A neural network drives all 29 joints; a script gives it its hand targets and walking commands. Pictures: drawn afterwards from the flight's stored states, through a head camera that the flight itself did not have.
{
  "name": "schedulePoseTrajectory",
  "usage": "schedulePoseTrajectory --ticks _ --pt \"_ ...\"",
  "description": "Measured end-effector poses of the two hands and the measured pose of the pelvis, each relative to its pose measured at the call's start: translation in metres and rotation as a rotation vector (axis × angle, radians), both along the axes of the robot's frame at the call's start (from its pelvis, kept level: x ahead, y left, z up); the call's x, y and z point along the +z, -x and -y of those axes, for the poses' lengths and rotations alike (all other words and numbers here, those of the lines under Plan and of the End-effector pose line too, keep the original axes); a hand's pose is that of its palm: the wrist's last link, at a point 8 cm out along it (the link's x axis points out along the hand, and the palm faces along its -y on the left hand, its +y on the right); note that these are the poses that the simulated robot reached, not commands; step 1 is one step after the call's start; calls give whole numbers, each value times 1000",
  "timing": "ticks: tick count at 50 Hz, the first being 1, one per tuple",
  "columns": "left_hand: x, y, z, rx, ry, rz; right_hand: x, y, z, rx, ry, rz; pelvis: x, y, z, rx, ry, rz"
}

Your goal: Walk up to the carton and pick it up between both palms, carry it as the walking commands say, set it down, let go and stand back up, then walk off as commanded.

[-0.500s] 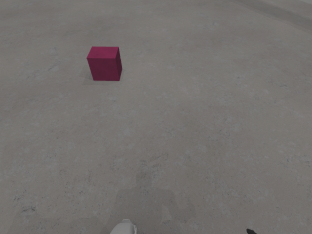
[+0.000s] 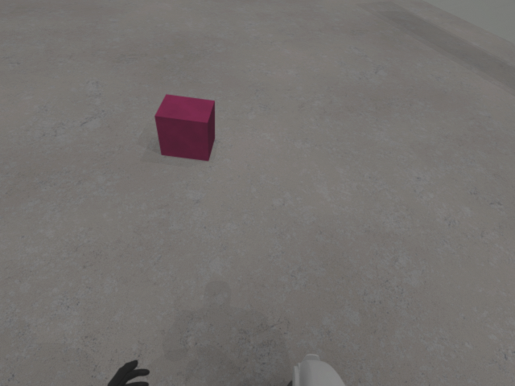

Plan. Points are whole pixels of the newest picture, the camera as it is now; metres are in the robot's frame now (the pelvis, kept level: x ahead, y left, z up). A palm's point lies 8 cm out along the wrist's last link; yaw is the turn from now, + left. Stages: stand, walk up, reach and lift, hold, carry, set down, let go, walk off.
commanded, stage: walk up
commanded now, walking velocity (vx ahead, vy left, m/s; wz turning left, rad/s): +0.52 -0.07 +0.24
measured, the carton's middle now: (187, 128) +1.57 +0.24 -0.65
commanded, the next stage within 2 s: none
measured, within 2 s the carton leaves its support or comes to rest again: neither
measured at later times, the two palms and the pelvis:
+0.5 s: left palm (124, 366) +0.22 +0.21 -0.13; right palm (366, 279) +0.37 -0.28 -0.15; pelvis +0.29 -0.04 -0.01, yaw +4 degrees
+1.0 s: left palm (109, 199) +0.60 +0.32 -0.15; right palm (312, 229) +0.49 -0.17 -0.12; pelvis +0.52 +0.08 +0.00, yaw +5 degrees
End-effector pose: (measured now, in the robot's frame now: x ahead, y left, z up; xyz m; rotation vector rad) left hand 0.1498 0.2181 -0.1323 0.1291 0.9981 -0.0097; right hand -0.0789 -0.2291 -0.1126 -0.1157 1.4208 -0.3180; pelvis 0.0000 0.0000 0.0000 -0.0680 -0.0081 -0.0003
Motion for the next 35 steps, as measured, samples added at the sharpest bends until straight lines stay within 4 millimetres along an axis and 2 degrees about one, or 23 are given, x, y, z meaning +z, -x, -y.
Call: schedulePoseTrajectory --ticks 4,9,11,12,13,15,20,23,26,30,33,35 --pt "6 -77 21 -13 25 73 0 -19 3 -24 -6 -70 -4 -48 12 22 3 -11" --pt "5 -176 53 -39 30 152 -11 -57 16 -36 -31 -174 -18 -116 32 40 -3 -41" --pt "0 -207 61 -30 14 182 -22 -76 25 -34 -52 -226 -29 -146 42 48 -19 -46" --pt "-5 -216 62 -16 -3 188 -29 -88 30 -30 -61 -245 -35 -162 47 52 -30 -50" --pt "-9 -218 61 -4 -21 172 -35 -106 36 -24 -66 -249 -38 -174 49 51 -27 -50" --pt "-17 -203 51 33 -58 86 -43 -153 48 8 -61 -207 -37 -195 53 54 -34 -42" --pt "-15 -125 21 186 -145 -214 -49 -310 65 151 -62 9 -21 -245 51 62 -61 -21" --pt "-6 -85 13 264 -156 -352 -45 -400 58 226 -77 124 -14 -274 43 66 -75 -16" --pt "2 -60 10 329 -148 -461 -37 -478 39 301 -96 213 -10 -302 32 73 -82 -18" --pt "3 -54 7 400 -112 -557 -27 -572 -2 398 -123 311 -11 -340 10 80 -80 -22" --pt "-5 -68 -2 427 -75 -606 -23 -636 -39 454 -124 377 -18 -373 -13 74 -73 -28" --pt "-18 -86 -13 421 -46 -633 -24 -674 -60 477 -99 426 -28 -398 -31 68 -65 -32"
